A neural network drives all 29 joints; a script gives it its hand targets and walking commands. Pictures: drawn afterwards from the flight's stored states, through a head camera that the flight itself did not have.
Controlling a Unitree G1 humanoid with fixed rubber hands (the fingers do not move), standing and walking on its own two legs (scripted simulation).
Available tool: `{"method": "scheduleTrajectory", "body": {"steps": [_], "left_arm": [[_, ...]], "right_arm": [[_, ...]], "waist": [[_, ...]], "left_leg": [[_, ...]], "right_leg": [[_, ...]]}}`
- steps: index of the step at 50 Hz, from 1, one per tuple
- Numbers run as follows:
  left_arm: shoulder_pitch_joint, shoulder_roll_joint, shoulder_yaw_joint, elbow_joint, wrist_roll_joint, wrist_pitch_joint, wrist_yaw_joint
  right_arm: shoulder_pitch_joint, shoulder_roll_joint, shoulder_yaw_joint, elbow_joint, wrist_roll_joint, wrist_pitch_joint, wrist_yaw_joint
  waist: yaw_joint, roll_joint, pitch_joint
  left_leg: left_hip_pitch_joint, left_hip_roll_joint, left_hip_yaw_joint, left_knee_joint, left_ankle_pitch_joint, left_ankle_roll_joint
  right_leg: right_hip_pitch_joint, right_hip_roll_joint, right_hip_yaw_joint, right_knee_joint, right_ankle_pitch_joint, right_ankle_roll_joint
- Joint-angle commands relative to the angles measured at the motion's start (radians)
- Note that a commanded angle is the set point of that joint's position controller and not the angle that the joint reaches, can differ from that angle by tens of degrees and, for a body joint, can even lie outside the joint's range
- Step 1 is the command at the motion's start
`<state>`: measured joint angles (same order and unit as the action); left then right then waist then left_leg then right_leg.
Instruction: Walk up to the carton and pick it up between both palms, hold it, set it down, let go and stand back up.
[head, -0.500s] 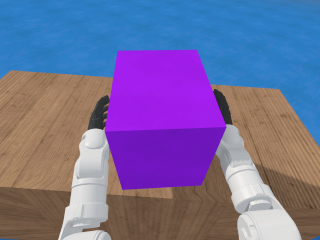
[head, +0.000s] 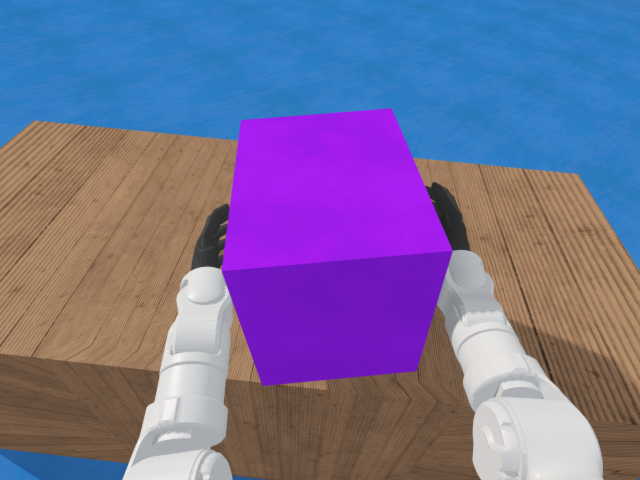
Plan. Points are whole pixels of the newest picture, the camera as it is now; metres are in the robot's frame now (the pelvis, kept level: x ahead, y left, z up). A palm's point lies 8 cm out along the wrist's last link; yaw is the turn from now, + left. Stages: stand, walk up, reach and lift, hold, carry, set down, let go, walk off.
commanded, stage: set down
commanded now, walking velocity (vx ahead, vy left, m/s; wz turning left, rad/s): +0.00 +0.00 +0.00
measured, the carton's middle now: (328, 244) +0.42 +0.02 +0.07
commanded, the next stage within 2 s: none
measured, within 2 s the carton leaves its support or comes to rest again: neither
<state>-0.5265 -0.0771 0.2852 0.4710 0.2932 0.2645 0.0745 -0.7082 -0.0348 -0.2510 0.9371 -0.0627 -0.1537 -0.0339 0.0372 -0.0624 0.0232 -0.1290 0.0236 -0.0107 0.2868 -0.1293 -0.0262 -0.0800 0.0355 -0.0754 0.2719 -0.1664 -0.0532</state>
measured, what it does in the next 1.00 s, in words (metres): stands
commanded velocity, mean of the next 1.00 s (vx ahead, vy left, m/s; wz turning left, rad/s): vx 0.00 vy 0.00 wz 0.00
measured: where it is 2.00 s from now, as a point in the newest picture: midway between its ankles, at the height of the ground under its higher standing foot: outside the picture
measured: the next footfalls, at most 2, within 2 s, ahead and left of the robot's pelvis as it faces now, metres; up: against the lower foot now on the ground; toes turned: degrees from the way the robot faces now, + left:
none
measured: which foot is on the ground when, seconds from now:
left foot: down 0.00-1.00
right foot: down 0.00-1.00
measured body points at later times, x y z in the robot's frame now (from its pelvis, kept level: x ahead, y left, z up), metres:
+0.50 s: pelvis +0.00 -0.01 +0.00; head +0.04 +0.00 +0.45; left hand +0.38 +0.17 +0.05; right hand +0.44 -0.14 +0.09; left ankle +0.02 +0.13 -0.75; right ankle -0.01 -0.08 -0.75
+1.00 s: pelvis +0.01 -0.01 +0.00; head +0.07 -0.02 +0.44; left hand +0.39 +0.17 +0.02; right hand +0.46 -0.14 +0.06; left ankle +0.02 +0.13 -0.75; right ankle -0.01 -0.08 -0.75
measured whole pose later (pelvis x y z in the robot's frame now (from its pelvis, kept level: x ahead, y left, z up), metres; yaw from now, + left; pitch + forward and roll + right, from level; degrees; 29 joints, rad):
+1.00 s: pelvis +0.01 -0.01 +0.00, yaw -2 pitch +12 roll +0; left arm -0.59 -0.14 0.45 0.71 0.29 0.02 0.13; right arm -0.86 -0.08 -0.38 1.15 -0.22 -0.25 0.05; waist 0.11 -0.02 -0.08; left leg -0.38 0.06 0.04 0.29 -0.12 -0.04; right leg -0.36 0.06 -0.05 0.31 -0.16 -0.07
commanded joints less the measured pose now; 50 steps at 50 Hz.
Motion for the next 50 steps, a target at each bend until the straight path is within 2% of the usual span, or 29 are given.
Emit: {"method": "scheduleTrajectory", "body": {"steps": [1,10,20,31,50], "left_arm": [[-0.719,-0.525,-0.365,-0.156,-0.045,-0.13,-0.069],[-0.73,-0.516,-0.285,-0.086,-0.029,-0.184,-0.054],[-0.764,-0.517,-0.237,-0.037,-0.023,-0.254,-0.038],[-0.787,-0.528,-0.21,0.006,-0.02,-0.31,-0.012],[-0.798,-0.526,-0.137,0.064,-0.003,-0.355,0.013]], "right_arm": [[-0.616,0.455,0.253,-0.146,-0.032,-0.068,0.128],[-0.619,0.472,0.227,-0.065,-0.063,-0.08,0.146],[-0.623,0.487,0.188,0.0,-0.113,-0.106,0.155],[-0.633,0.482,0.146,0.065,-0.15,-0.126,0.166],[-0.658,0.453,0.059,0.153,-0.212,-0.134,0.191]], "waist": [[0.005,0.084,-0.557],[0.036,0.046,-0.574],[0.048,0.028,-0.638],[0.062,0.03,-0.713],[0.088,0.009,-0.787]], "left_leg": [[0.18,-0.004,0.073,0.031,0.322,-0.009],[0.082,-0.005,0.092,0.014,0.288,0.008],[0.024,0.001,0.106,0.014,0.284,0.009],[-0.009,0.008,0.11,0.036,0.324,0.0],[-0.09,0.013,0.12,0.052,0.344,0.0]], "right_leg": [[0.103,-0.02,-0.027,0.006,0.304,0.062],[0.155,-0.033,0.001,0.033,0.392,0.076],[0.169,-0.04,0.015,0.06,0.466,0.083],[0.135,-0.036,0.017,0.08,0.497,0.078],[0.098,-0.033,0.019,0.11,0.536,0.081]]}}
